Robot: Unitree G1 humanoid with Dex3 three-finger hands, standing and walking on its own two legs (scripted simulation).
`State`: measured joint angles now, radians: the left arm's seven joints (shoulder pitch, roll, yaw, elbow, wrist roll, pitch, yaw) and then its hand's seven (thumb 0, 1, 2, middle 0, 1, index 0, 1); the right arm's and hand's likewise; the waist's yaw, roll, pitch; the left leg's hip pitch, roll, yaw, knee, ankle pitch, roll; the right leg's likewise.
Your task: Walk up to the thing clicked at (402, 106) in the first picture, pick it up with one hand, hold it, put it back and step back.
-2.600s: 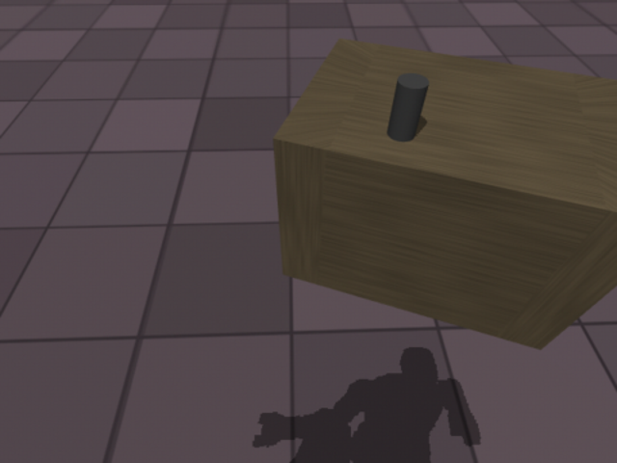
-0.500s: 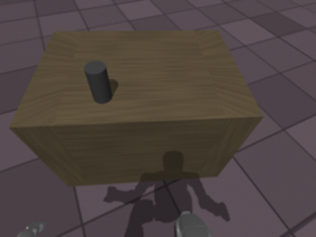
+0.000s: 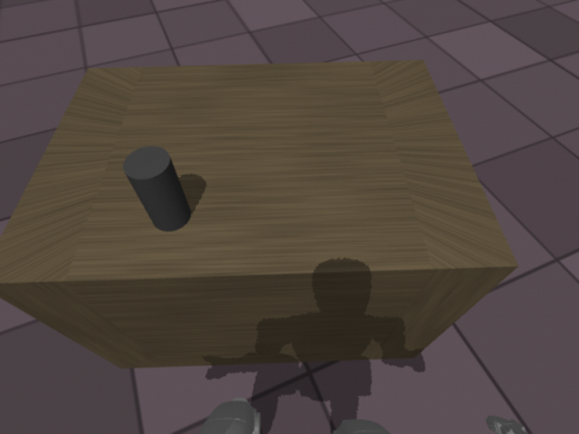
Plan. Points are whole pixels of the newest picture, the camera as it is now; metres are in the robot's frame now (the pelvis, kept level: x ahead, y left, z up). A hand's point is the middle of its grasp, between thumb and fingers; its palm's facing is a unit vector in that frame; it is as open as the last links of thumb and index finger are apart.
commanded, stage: walk up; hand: left
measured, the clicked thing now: (160, 191) +0.49 +0.26 -0.02
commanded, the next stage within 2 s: none
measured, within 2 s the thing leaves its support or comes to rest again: neither
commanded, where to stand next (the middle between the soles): +0.05 +0.04 m, yaw +2 degrees
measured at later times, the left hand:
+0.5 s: hand out of the picture +0.06 +0.33 -0.14, palm faces +0.00 -0.89 -0.45, open 7.4 cm
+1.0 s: hand out of the picture +0.05 +0.29 -0.13, palm faces +0.01 -0.93 -0.36, open 7.4 cm
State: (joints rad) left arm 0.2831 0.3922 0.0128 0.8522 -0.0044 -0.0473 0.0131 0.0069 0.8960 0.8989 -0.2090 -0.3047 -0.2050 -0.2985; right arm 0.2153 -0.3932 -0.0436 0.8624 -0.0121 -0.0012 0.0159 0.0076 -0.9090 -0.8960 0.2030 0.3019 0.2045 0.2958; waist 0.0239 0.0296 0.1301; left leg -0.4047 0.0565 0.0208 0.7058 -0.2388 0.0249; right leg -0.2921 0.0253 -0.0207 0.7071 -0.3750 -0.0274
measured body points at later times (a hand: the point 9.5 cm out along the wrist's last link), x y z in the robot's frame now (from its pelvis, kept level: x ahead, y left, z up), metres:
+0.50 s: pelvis -0.02 +0.04 +0.00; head +0.01 +0.04 +0.45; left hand +0.06 +0.37 -0.11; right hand +0.10 -0.27 -0.12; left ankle +0.01 +0.16 -0.72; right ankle +0.00 -0.11 -0.71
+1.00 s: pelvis +0.00 +0.03 +0.03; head +0.00 +0.03 +0.47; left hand +0.05 +0.34 -0.11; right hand +0.09 -0.26 -0.11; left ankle +0.01 +0.16 -0.72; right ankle +0.00 -0.11 -0.72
